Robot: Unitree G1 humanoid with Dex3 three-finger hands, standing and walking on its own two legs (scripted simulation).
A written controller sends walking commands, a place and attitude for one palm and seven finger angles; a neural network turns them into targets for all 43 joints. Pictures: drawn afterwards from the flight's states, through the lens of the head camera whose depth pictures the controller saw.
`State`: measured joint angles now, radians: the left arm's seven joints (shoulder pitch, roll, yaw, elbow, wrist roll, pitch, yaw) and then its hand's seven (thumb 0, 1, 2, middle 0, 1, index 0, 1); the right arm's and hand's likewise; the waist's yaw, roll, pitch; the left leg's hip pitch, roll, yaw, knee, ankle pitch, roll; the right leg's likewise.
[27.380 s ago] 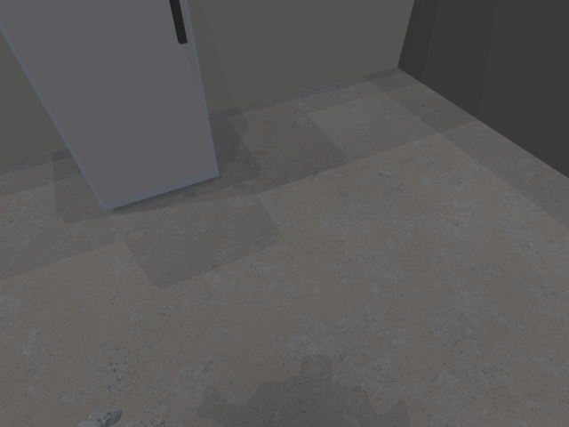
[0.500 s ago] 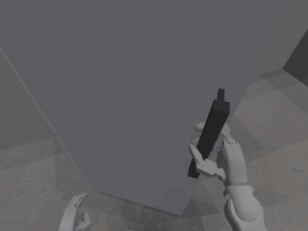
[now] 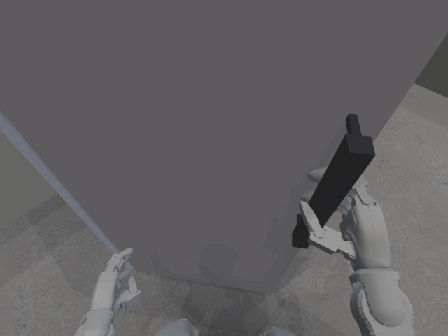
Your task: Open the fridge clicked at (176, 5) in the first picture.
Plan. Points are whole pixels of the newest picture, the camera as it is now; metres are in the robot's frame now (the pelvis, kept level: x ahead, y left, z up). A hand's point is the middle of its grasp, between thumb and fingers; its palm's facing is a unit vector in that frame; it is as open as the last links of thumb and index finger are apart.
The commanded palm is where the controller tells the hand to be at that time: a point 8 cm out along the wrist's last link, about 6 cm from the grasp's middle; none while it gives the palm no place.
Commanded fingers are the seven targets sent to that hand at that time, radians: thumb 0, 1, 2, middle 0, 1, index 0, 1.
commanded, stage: walk backward, drawing the door open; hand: right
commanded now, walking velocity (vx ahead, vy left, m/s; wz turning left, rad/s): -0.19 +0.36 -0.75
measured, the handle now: (320, 193) +0.32 -0.11 +0.12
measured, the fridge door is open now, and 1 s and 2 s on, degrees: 54 67 66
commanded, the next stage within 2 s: stop walking and hold the door back in 0.24 s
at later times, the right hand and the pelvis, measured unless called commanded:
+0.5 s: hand (278, 322) +0.14 -0.04 +0.12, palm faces +0.43 +0.88 -0.22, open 6.8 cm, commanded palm +0.13 -0.09 +0.13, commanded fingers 0.00 -0.90 -0.90 0.45 1.40 0.45 1.40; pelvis -0.07 +0.20 +0.01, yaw -20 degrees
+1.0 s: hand (288, 290) +0.17 -0.05 +0.13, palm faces +0.45 +0.86 -0.22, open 6.3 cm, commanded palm +0.13 -0.10 +0.13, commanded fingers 0.00 -0.90 -0.90 0.45 1.40 0.45 1.40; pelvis -0.15 +0.25 +0.00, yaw -23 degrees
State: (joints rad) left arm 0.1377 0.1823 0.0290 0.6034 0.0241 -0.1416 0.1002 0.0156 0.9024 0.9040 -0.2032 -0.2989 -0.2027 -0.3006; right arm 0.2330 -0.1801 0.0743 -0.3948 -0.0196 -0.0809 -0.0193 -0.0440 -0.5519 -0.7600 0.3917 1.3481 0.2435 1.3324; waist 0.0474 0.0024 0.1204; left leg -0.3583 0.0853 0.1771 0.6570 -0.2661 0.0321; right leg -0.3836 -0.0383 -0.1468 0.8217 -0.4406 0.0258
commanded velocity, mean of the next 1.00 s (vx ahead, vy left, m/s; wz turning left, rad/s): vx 0.08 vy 0.01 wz -0.23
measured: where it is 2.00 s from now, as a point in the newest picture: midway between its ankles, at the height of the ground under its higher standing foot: outside the picture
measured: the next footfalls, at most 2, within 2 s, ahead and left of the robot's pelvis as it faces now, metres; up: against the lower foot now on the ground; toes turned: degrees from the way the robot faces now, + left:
right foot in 0.02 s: +0.05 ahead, -0.10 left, +0.00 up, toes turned -8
left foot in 0.28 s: +0.03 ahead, +0.29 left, +0.00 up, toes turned -11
